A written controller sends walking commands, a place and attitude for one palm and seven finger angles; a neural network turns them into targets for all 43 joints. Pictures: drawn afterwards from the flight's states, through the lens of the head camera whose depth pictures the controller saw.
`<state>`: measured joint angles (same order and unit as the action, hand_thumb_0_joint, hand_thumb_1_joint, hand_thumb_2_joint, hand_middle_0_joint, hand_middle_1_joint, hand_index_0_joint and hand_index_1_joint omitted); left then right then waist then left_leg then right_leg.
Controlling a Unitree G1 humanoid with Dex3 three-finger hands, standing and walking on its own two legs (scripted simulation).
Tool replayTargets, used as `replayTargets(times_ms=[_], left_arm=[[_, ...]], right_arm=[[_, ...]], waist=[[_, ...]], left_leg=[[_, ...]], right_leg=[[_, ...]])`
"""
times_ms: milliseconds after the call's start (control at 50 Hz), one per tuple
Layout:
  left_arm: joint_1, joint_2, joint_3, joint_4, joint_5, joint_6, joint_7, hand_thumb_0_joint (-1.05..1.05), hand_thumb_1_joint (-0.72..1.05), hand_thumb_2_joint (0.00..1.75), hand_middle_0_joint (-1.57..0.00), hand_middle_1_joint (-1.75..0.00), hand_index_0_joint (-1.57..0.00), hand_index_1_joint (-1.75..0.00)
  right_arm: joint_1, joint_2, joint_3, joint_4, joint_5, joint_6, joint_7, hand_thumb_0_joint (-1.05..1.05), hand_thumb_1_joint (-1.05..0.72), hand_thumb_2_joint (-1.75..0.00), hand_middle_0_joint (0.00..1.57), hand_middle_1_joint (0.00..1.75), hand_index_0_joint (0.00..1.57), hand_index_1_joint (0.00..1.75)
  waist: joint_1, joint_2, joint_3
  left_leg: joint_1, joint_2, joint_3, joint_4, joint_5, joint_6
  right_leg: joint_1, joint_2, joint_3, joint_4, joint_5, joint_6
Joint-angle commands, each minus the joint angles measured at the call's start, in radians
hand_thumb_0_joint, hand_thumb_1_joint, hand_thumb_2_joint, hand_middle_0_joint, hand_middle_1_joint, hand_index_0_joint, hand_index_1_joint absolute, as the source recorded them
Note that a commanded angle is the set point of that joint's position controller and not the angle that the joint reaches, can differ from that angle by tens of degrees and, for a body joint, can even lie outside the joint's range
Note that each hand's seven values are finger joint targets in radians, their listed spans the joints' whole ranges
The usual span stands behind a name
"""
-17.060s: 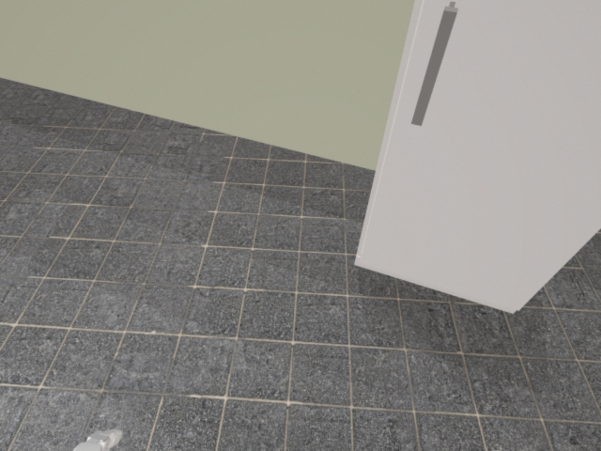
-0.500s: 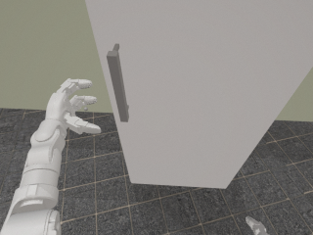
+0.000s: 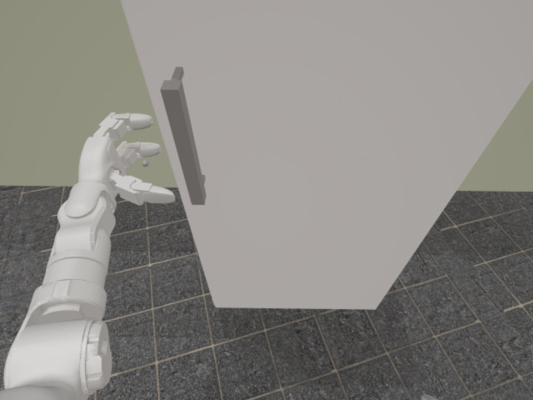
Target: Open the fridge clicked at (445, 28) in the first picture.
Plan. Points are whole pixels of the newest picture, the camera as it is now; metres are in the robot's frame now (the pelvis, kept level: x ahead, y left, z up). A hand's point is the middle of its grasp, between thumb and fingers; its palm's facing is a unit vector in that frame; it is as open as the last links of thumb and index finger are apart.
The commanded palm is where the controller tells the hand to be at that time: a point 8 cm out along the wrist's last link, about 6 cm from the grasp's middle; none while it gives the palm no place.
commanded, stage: move the hooked fingers beside the handle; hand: left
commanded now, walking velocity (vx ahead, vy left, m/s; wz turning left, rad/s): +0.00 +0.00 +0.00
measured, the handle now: (189, 143) +0.49 +0.13 +0.12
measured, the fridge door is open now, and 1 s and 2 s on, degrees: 0 0 0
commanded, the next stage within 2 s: feel for the door with the fingertips in 0.64 s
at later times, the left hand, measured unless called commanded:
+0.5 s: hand (144, 168) +0.43 +0.19 +0.13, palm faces +0.04 -1.00 -0.01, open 14.0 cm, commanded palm +0.40 +0.24 +0.13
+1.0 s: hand (172, 166) +0.43 +0.15 +0.13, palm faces -0.01 -1.00 +0.00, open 14.0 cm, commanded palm +0.40 +0.20 +0.13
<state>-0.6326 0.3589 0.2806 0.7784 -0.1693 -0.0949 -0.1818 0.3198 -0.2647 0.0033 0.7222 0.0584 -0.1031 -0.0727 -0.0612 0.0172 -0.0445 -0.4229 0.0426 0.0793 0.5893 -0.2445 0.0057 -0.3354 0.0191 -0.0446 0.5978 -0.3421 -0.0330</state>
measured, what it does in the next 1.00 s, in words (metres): stands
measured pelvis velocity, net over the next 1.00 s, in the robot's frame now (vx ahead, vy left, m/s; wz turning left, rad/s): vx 0.01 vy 0.01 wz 0.00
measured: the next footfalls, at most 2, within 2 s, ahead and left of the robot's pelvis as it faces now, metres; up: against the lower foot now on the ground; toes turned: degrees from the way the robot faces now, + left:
none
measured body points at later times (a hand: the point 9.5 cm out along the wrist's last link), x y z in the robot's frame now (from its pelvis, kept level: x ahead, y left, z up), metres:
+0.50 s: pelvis -0.01 +0.00 +0.00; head +0.02 +0.00 +0.45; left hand +0.42 +0.24 +0.13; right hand +0.10 -0.26 -0.11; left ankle +0.03 +0.12 -0.73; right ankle -0.02 -0.10 -0.73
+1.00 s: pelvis +0.01 +0.01 +0.00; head +0.03 +0.00 +0.45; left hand +0.43 +0.20 +0.13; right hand +0.09 -0.26 -0.12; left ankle +0.03 +0.12 -0.73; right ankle -0.02 -0.10 -0.73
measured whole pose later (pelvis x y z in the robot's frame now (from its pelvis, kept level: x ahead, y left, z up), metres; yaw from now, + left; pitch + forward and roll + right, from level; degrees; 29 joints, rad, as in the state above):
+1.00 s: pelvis +0.01 +0.01 +0.00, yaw +0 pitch +5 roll +0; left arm -0.62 0.25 0.19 0.73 -0.16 -0.10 -0.11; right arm 0.32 -0.25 -0.01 0.73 0.06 -0.10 -0.06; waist -0.05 0.02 -0.06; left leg -0.43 0.04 0.08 0.61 -0.27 0.01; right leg -0.33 0.01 -0.05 0.60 -0.35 -0.02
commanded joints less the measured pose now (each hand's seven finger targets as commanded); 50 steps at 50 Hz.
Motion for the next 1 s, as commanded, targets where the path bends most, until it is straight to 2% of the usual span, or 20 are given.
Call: replayTargets(times_ms=[0, 40, 120, 200, 260, 280, 340, 400, 440, 460, 480, 520, 580, 620, 660, 720, 800, 840, 920, 980], left_arm=[[-0.384, 0.185, 0.013, -0.272, -0.020, -0.062, -0.009, 0.00, -0.50, 0.30, -0.30, -1.20, -0.30, -1.20], [-0.400, 0.151, -0.021, -0.311, -0.024, -0.062, -0.005, 0.00, -0.50, 0.30, -0.30, -1.20, -0.30, -1.20], [-0.433, 0.218, 0.035, -0.307, -0.020, -0.061, 0.023, 0.00, -0.50, 0.30, -0.30, -1.20, -0.30, -1.20], [-0.472, 0.182, 0.000, -0.313, -0.005, -0.074, 0.038, 0.00, -0.50, 0.30, -0.30, -1.20, -0.30, -1.20], [-0.464, 0.209, 0.018, -0.252, -0.004, -0.068, 0.032, 0.00, -0.50, 0.30, -0.30, -1.20, -0.30, -1.20], [-0.469, 0.165, -0.020, -0.237, -0.006, -0.061, 0.023, 0.00, -0.50, 0.30, -0.30, -1.20, -0.30, -1.20], [-0.459, 0.206, 0.016, -0.149, -0.014, -0.044, 0.012, 0.00, -0.50, 0.30, -0.30, -1.20, -0.30, -1.20], [-0.500, 0.167, -0.019, -0.136, -0.017, -0.051, 0.001, 0.00, -0.50, 0.30, -0.30, -1.20, -0.30, -1.20], [-0.548, 0.171, -0.026, -0.166, -0.009, -0.075, 0.003, 0.00, -0.50, 0.30, -0.30, -1.20, -0.30, -1.20], [-0.568, 0.156, -0.041, -0.167, -0.008, -0.084, 0.004, 0.00, -0.50, 0.30, -0.30, -1.20, -0.30, -1.20], [-0.599, 0.173, -0.028, -0.187, -0.009, -0.098, 0.009, 0.00, -0.50, 0.30, -0.30, -1.20, -0.30, -1.20], [-0.580, 0.216, 0.011, -0.183, -0.009, -0.115, 0.015, 0.00, -0.50, 0.30, -0.30, -1.20, -0.30, -1.20], [-0.591, 0.188, -0.005, -0.160, -0.010, -0.119, 0.017, 0.00, -0.50, 0.30, -0.30, -1.20, -0.30, -1.20], [-0.540, 0.227, 0.029, -0.141, 0.001, -0.115, 0.023, 0.00, -0.50, 0.30, -0.30, -1.20, -0.30, -1.20], [-0.534, 0.228, 0.032, -0.133, 0.002, -0.104, 0.022, 0.00, -0.50, 0.30, -0.30, -1.20, -0.30, -1.20], [-0.478, 0.221, 0.037, -0.101, 0.006, -0.086, 0.017, 0.00, -0.50, 0.30, -0.30, -1.20, -0.30, -1.20], [-0.505, 0.091, -0.065, -0.237, -0.008, -0.090, 0.018, 0.00, -0.50, 0.30, -0.30, -1.20, -0.30, -1.20], [-0.470, 0.083, -0.063, -0.303, -0.013, -0.095, 0.032, 0.00, -0.50, 0.30, -0.30, -1.20, -0.30, -1.20], [-0.447, 0.091, -0.042, -0.284, -0.005, -0.068, 0.072, 0.00, -0.50, 0.30, -0.30, -1.20, -0.30, -1.20], [-0.467, 0.080, -0.041, -0.294, 0.015, -0.048, 0.113, 0.00, -0.50, 0.30, -0.30, -1.20, -0.30, -1.20]], right_arm=[[-0.034, -0.139, -0.056, -0.128, 0.006, -0.041, -0.011, 0.00, -0.90, -0.90, 0.20, 0.30, 0.20, 0.30], [-0.041, -0.136, -0.055, -0.130, 0.009, -0.042, -0.011, 0.00, -0.90, -0.90, 0.20, 0.30, 0.20, 0.30], [-0.039, -0.142, -0.052, -0.114, 0.005, -0.037, -0.018, 0.00, -0.90, -0.90, 0.20, 0.30, 0.20, 0.30], [-0.054, -0.128, -0.046, -0.112, 0.004, -0.040, -0.019, 0.00, -0.90, -0.90, 0.20, 0.30, 0.20, 0.30], [-0.050, -0.136, -0.043, -0.108, 0.004, -0.037, -0.021, 0.00, -0.90, -0.90, 0.20, 0.30, 0.20, 0.30], [-0.058, -0.131, -0.042, -0.111, 0.007, -0.036, -0.021, 0.00, -0.90, -0.90, 0.20, 0.30, 0.20, 0.30], [-0.051, -0.141, -0.038, -0.110, 0.007, -0.033, -0.022, 0.00, -0.90, -0.90, 0.20, 0.30, 0.20, 0.30], [-0.049, -0.137, -0.036, -0.117, 0.009, -0.036, -0.020, 0.00, -0.90, -0.90, 0.20, 0.30, 0.20, 0.30], [-0.042, -0.139, -0.039, -0.116, 0.005, -0.040, -0.018, 0.00, -0.90, -0.90, 0.20, 0.30, 0.20, 0.30], [-0.037, -0.137, -0.040, -0.114, 0.006, -0.042, -0.017, 0.00, -0.90, -0.90, 0.20, 0.30, 0.20, 0.30], [-0.035, -0.138, -0.042, -0.111, 0.003, -0.045, -0.017, 0.00, -0.90, -0.90, 0.20, 0.30, 0.20, 0.30], [-0.020, -0.147, -0.046, -0.106, 0.000, -0.046, -0.018, 0.00, -0.90, -0.90, 0.20, 0.30, 0.20, 0.30], [-0.019, -0.139, -0.044, -0.098, 0.001, -0.052, -0.015, 0.00, -0.90, -0.90, 0.20, 0.30, 0.20, 0.30], [-0.006, -0.148, -0.045, -0.099, -0.004, -0.048, -0.014, 0.00, -0.90, -0.90, 0.20, 0.30, 0.20, 0.30], [-0.008, -0.145, -0.045, -0.099, -0.001, -0.046, -0.011, 0.00, -0.90, -0.90, 0.20, 0.30, 0.20, 0.30], [0.003, -0.148, -0.049, -0.107, -0.001, -0.038, -0.009, 0.00, -0.90, -0.90, 0.20, 0.30, 0.20, 0.30], [-0.010, -0.135, -0.057, -0.122, 0.004, -0.047, -0.002, 0.00, -0.90, -0.90, 0.20, 0.30, 0.20, 0.30], [-0.009, -0.134, -0.064, -0.121, 0.002, -0.052, 0.001, 0.00, -0.90, -0.90, 0.20, 0.30, 0.20, 0.30], [-0.008, -0.135, -0.062, -0.104, -0.002, -0.044, 0.002, 0.00, -0.90, -0.90, 0.20, 0.30, 0.20, 0.30], [-0.026, -0.123, -0.056, -0.105, -0.004, -0.039, 0.005, 0.00, -0.90, -0.90, 0.20, 0.30, 0.20, 0.30]], waist=[[0.020, 0.008, -0.329], [0.012, 0.013, -0.324], [0.012, -0.017, -0.276], [0.004, 0.032, -0.282], [0.002, -0.012, -0.276], [-0.004, 0.001, -0.269], [-0.002, -0.033, -0.240], [-0.010, -0.022, -0.242], [-0.012, 0.022, -0.288], [-0.021, 0.015, -0.291], [-0.020, 0.037, -0.312], [-0.013, 0.009, -0.352], [-0.016, 0.008, -0.348], [0.002, 0.005, -0.359], [0.001, 0.015, -0.345], [0.005, -0.022, -0.314], [-0.007, 0.043, -0.361], [0.004, 0.052, -0.395], [0.006, -0.024, -0.333], [0.010, -0.010, -0.311]], left_leg=[[0.257, -0.033, -0.061, -0.023, 0.229, 0.022], [0.270, -0.033, -0.066, -0.026, 0.231, 0.023], [0.243, -0.033, -0.065, -0.032, 0.184, 0.025], [0.271, -0.032, -0.070, -0.036, 0.172, 0.022], [0.249, -0.032, -0.072, -0.038, 0.154, 0.023], [0.251, -0.034, -0.069, -0.038, 0.147, 0.022], [0.213, -0.033, -0.072, -0.041, 0.110, 0.022], [0.210, -0.035, -0.074, -0.034, 0.100, 0.021], [0.240, -0.032, -0.083, -0.025, 0.127, 0.019], [0.252, -0.031, -0.086, -0.020, 0.129, 0.019], [0.260, -0.031, -0.086, -0.015, 0.137, 0.018], [0.270, -0.029, -0.092, -0.010, 0.158, 0.019], [0.263, -0.030, -0.090, -0.011, 0.153, 0.017], [0.254, -0.031, -0.090, -0.011, 0.172, 0.019], [0.239, -0.031, -0.085, -0.013, 0.175, 0.018], [0.213, -0.032, -0.079, -0.010, 0.195, 0.021], [0.303, -0.023, -0.088, -0.004, 0.251, 0.013], [0.340, -0.019, -0.091, 0.002, 0.308, 0.012], [0.289, -0.023, -0.086, -0.010, 0.283, 0.015], [0.268, -0.029, -0.075, -0.020, 0.247, 0.016]], right_leg=[[0.031, 0.006, 0.040, -0.085, 0.396, 0.027], [0.024, 0.007, 0.036, -0.088, 0.385, 0.026], [0.015, 0.007, 0.040, -0.103, 0.336, 0.027], [-0.014, 0.008, 0.038, -0.104, 0.304, 0.023], [-0.005, 0.006, 0.039, -0.107, 0.297, 0.025], [-0.017, 0.006, 0.039, -0.108, 0.290, 0.026], [-0.027, 0.002, 0.039, -0.114, 0.253, 0.028], [-0.047, 0.003, 0.040, -0.111, 0.237, 0.027], [-0.050, 0.003, 0.037, -0.095, 0.248, 0.021], [-0.063, 0.007, 0.034, -0.093, 0.245, 0.021], [-0.063, 0.006, 0.038, -0.091, 0.251, 0.021], [-0.045, 0.010, 0.035, -0.081, 0.263, 0.020], [-0.051, 0.012, 0.032, -0.079, 0.265, 0.022], [-0.030, 0.012, 0.031, -0.073, 0.280, 0.019], [-0.026, 0.010, 0.033, -0.075, 0.298, 0.020], [-0.010, 0.011, 0.029, -0.071, 0.330, 0.020], [-0.041, 0.020, 0.019, -0.068, 0.338, 0.017], [-0.030, 0.022, 0.017, -0.064, 0.373, 0.017], [-0.010, 0.022, 0.012, -0.072, 0.379, 0.021], [-0.012, 0.018, 0.019, -0.077, 0.369, 0.022]])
